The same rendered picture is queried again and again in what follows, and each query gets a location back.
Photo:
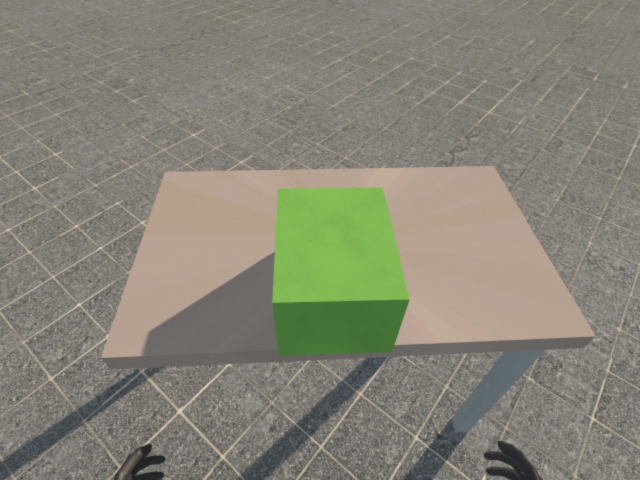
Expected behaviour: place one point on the left robot hand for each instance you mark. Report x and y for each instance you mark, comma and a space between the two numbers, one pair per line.
137, 461

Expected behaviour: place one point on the right robot hand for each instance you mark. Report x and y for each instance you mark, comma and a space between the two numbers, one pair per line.
523, 469

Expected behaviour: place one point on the carton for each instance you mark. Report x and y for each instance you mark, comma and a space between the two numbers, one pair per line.
338, 284

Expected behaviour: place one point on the table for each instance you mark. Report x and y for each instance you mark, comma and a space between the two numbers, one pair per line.
200, 289

